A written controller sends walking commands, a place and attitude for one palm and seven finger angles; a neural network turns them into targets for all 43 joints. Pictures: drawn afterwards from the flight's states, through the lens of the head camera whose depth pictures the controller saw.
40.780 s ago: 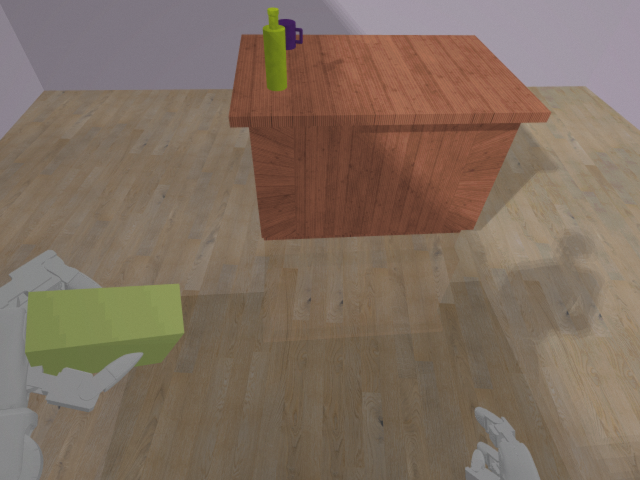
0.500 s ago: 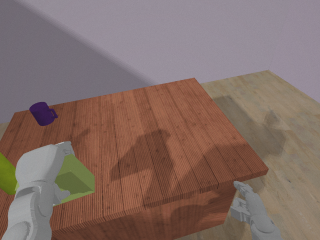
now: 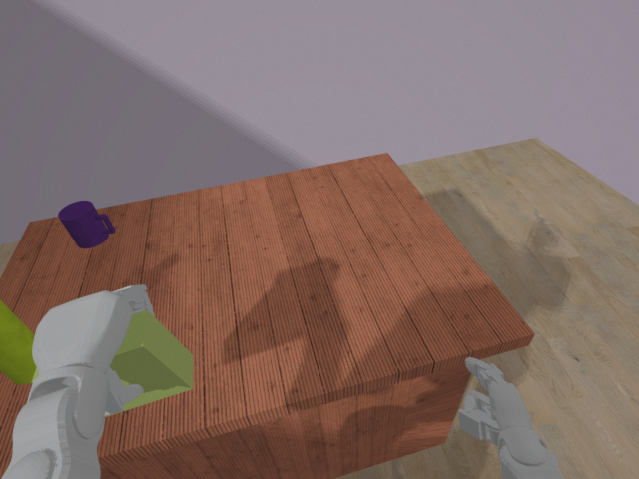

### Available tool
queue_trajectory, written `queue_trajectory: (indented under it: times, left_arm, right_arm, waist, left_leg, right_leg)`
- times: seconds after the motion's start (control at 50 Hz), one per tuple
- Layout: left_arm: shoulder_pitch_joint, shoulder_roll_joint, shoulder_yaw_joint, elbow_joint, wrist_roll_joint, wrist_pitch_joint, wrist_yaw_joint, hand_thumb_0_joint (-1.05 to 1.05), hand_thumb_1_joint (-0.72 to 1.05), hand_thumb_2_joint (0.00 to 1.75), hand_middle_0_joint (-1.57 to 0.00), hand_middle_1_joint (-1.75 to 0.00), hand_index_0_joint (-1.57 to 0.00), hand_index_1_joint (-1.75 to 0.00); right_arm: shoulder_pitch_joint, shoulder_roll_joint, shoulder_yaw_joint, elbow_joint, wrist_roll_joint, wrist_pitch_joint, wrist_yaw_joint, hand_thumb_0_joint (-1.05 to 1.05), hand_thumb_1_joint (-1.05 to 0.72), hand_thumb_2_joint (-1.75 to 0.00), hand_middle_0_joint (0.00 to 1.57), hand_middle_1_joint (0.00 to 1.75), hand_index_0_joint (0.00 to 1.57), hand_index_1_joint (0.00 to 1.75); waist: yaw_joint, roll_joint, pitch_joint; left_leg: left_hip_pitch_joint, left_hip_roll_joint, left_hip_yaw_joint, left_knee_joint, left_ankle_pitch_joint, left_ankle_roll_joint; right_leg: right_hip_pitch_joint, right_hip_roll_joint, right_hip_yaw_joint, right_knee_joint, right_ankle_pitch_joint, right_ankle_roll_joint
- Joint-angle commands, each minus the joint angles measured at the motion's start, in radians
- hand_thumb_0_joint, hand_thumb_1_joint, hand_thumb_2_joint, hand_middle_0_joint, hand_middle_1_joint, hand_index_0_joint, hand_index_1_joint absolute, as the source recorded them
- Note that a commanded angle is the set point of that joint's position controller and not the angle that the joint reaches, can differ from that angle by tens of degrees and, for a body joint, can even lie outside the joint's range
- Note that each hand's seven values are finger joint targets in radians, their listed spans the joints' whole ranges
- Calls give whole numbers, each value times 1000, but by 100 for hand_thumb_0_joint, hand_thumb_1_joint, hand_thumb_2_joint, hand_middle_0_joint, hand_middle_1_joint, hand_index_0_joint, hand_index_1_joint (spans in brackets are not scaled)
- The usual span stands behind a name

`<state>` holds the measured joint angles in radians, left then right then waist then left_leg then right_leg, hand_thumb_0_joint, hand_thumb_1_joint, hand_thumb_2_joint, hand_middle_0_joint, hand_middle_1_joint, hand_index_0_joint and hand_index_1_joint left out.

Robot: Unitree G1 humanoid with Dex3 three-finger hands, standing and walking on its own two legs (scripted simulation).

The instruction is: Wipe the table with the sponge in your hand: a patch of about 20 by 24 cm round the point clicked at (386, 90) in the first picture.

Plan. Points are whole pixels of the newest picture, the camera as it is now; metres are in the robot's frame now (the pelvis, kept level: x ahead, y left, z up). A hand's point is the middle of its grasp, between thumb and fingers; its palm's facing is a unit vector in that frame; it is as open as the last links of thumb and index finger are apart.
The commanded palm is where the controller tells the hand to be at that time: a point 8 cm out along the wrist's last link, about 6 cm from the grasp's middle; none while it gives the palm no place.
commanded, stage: step back with the hand held close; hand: left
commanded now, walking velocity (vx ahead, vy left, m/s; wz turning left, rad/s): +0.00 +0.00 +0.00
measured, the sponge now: (130, 373) +0.18 +0.28 +0.07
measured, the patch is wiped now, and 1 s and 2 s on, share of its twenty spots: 1.00 1.00 1.00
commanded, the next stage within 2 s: stop stepping back and stand still in 1.38 s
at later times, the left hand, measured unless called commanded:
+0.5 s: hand (119, 321) +0.20 +0.26 +0.15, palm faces +0.32 -0.83 -0.45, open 9.0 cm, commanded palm +0.15 +0.30 +0.17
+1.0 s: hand (64, 376) +0.13 +0.28 +0.15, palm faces +0.42 -0.81 -0.40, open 9.0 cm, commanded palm +0.08 +0.31 +0.17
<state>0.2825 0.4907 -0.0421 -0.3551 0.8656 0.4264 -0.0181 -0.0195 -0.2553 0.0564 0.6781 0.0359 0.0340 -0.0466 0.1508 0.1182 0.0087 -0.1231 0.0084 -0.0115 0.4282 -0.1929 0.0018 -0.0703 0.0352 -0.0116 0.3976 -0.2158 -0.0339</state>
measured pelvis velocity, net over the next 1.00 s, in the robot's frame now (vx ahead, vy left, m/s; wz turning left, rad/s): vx -0.07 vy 0.02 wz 0.02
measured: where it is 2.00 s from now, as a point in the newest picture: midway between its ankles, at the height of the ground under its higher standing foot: outside the picture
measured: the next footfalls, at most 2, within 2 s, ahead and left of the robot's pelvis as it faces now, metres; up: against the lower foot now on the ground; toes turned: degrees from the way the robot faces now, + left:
right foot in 1.12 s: -0.04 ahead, -0.11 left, +0.00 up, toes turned +2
left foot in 1.40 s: -0.17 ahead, +0.14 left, +0.00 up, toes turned +4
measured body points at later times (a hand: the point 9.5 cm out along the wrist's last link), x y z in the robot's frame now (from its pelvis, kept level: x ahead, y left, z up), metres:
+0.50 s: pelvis -0.01 +0.02 -0.01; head +0.00 +0.03 +0.44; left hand +0.18 +0.31 +0.18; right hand +0.14 -0.24 -0.10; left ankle +0.03 +0.12 -0.74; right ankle +0.01 -0.10 -0.74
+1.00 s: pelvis -0.07 +0.02 -0.02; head -0.06 +0.05 +0.43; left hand +0.11 +0.32 +0.17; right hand +0.13 -0.21 -0.07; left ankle -0.03 +0.13 -0.74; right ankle -0.02 -0.10 -0.73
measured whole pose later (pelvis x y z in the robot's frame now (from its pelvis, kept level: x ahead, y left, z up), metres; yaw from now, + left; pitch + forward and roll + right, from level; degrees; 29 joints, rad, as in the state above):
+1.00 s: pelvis -0.07 +0.02 -0.02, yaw +1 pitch +2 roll -1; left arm 0.48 0.43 0.39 -0.57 -0.05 -0.12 0.14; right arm 0.16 -0.21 0.01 0.56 -0.01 -0.06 -0.07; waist 0.02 -0.05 -0.02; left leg -0.44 -0.01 -0.02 0.67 -0.27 0.02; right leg -0.46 0.01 0.00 0.71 -0.33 0.01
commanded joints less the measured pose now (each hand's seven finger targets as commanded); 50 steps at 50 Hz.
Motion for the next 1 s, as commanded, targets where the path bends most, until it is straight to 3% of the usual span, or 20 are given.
queue_trajectory:
  times: [0.0, 0.06, 0.08, 0.1, 0.12, 0.14, 0.2, 0.24, 0.3, 0.36, 0.52, 0.62, 0.66, 0.7, 0.74, 0.76, 0.8, 0.88, 0.94, 0.98]
  left_arm:
    - [-190, 245, 192, -221, 38, -14, 51, 0, 10, 130, -120, -160, -120, -160]
    - [-177, 207, 168, -92, 43, 6, 52, 0, 10, 130, -120, -160, -120, -160]
    - [-373, 73, 380, -425, -855, -249, 78, 0, 10, 130, -120, -160, -120, -160]
    - [-286, 207, 444, -284, -854, -344, 97, 0, 10, 130, -120, -160, -120, -160]
    - [-118, 115, 382, -150, -854, -374, 92, 0, 10, 130, -120, -160, -120, -160]
    - [-96, 121, 434, -239, -906, -405, 100, 0, 10, 130, -120, -160, -120, -160]
    - [-9, 156, 493, -444, -947, -494, 123, 0, 10, 130, -120, -160, -120, -160]
    - [126, 103, 485, -477, -953, -524, 131, 0, 10, 130, -120, -160, -120, -160]
    - [209, 136, 546, -483, -954, -548, 140, 0, 10, 130, -120, -160, -120, -160]
    - [236, 90, 528, -426, -954, -561, 143, 0, 10, 130, -120, -160, -120, -160]
    - [185, 67, 491, -429, -929, -595, 159, 0, 10, 130, -120, -160, -120, -160]
    - [144, 64, 498, -432, -902, -614, 161, 0, 10, 130, -120, -160, -120, -160]
    - [152, 75, 511, -408, -899, -621, 162, 0, 10, 130, -120, -160, -120, -160]
    - [165, 105, 527, -413, -916, -623, 168, 0, 10, 130, -120, -160, -120, -160]
    - [144, 76, 489, -424, -924, -623, 174, 0, 10, 130, -120, -160, -120, -160]
    - [150, 72, 488, -412, -927, -618, 176, 0, 10, 130, -120, -160, -120, -160]
    - [131, 107, 516, -436, -927, -614, 179, 0, 10, 130, -120, -160, -120, -160]
    - [123, 82, 527, -441, -919, -624, 179, 0, 10, 130, -120, -160, -120, -160]
    - [111, 75, 517, -492, -907, -622, 170, 0, 10, 130, -120, -160, -120, -160]
    - [98, 53, 498, -513, -903, -627, 171, 0, 10, 130, -120, -160, -120, -160]
  right_arm:
    - [-265, -96, -37, -190, -1, -55, -6, 0, -90, -90, 20, 30, 20, 30]
    - [-250, -102, -34, -176, -3, -48, -11, 0, -90, -90, 20, 30, 20, 30]
    - [-87, -57, -44, -432, 9, -50, -16, 0, -90, -90, 20, 30, 20, 30]
    - [-30, -58, -10, -353, -19, -64, -27, 0, -90, -90, 20, 30, 20, 30]
    - [-27, -54, -12, -316, -26, -64, -19, 0, -90, -90, 20, 30, 20, 30]
    - [43, -68, -38, -326, -7, -55, -21, 0, -90, -90, 20, 30, 20, 30]
    - [81, -102, -52, -314, -20, -65, -34, 0, -90, -90, 20, 30, 20, 30]
    - [80, -107, -60, -328, -22, -71, -34, 0, -90, -90, 20, 30, 20, 30]
    - [92, -106, -76, -308, -22, -72, -33, 0, -90, -90, 20, 30, 20, 30]
    - [108, -107, -91, -306, -14, -73, -39, 0, -90, -90, 20, 30, 20, 30]
    - [107, -126, -89, -273, -28, -138, -53, 0, -90, -90, 20, 30, 20, 30]
    - [117, -129, -89, -260, -36, -167, -48, 0, -90, -90, 20, 30, 20, 30]
    - [126, -122, -92, -265, -35, -168, -47, 0, -90, -90, 20, 30, 20, 30]
    - [148, -109, -105, -253, -33, -160, -44, 0, -90, -90, 20, 30, 20, 30]
    - [149, -88, -97, -244, -32, -146, -40, 0, -90, -90, 20, 30, 20, 30]
    - [149, -80, -92, -241, -32, -141, -39, 0, -90, -90, 20, 30, 20, 30]
    - [134, -85, -92, -250, -26, -130, -37, 0, -90, -90, 20, 30, 20, 30]
    - [91, -120, -99, -277, -27, -132, -46, 0, -90, -90, 20, 30, 20, 30]
    - [108, -101, -99, -266, -53, -146, -34, 0, -90, -90, 20, 30, 20, 30]
    - [119, -94, -100, -248, -55, -167, -24, 0, -90, -90, 20, 30, 20, 30]
  waist:
    - [-3, -20, -126]
    - [-7, -67, -89]
    - [-123, -214, 66]
    - [-111, -322, 18]
    - [-107, -314, 16]
    - [-108, -330, -44]
    - [-117, -4, -205]
    - [-110, 96, -234]
    - [-117, 30, -232]
    - [-128, -95, -234]
    - [-129, 48, -160]
    - [-131, 23, -122]
    - [-135, -86, -110]
    - [-151, -213, -142]
    - [-167, -254, -167]
    - [-173, -247, -186]
    - [-178, -183, -189]
    - [-138, 34, -130]
    - [-143, 120, -192]
    - [-131, 116, -203]
  left_leg:
    - [43, -22, -88, -58, 87, 39]
    - [29, -23, -76, -50, 91, 40]
    - [4, 0, -67, 49, -62, 57]
    - [-3, -7, -82, 80, -101, 53]
    - [-24, -18, -77, 88, -97, 56]
    - [-11, 4, -81, 122, -86, 44]
    - [3, 43, -101, 115, 57, 43]
    - [-65, 73, -126, 97, 155, 52]
    - [-105, 90, -143, 132, 263, 43]
    - [-134, 101, -158, 134, 242, 43]
    - [-257, 155, -282, -73, -37, 82]
    - [-440, 151, -274, -85, -323, 98]
    - [-465, 103, -213, 22, -387, 81]
    - [-295, 31, -123, 249, -287, 20]
    - [-198, 6, -69, 447, -204, -6]
    - [-196, 11, -61, 454, -175, -5]
    - [-192, 39, -77, 324, -102, 1]
    - [-314, 195, -264, -3, -25, 79]
    - [-236, 253, -303, -44, 246, 109]
    - [-177, 268, -265, 2, 368, 127]
  right_leg:
    - [-42, 2, 141, -100, 17, -49]
    - [-66, 2, 114, -108, 22, -45]
    - [-290, -42, 192, -151, 149, -21]
    - [-290, -69, 181, -146, 78, -24]
    - [-301, -70, 149, -128, 88, -34]
    - [-294, -129, 155, -120, 98, -23]
    - [-217, -162, 127, 3, 223, -23]
    - [-187, -129, 77, 60, 221, -1]
    - [-191, -135, 72, 81, 274, 0]
    - [-214, -113, 48, 98, 225, 10]
    - [-213, -17, 23, 182, -77, 36]
    - [-94, -18, 46, 172, 2, 36]
    - [-127, -76, 96, 98, 49, 15]
    - [-319, -220, 228, -32, -14, -65]
    - [-424, -322, 265, -82, 82, -113]
    - [-403, -331, 244, -61, 178, -110]
    - [-361, -299, 188, 30, 279, -79]
    - [-297, -56, 36, 191, 68, 37]
    - [-341, -16, 36, 416, -203, 50]
    - [-353, -28, 64, 394, -206, 49]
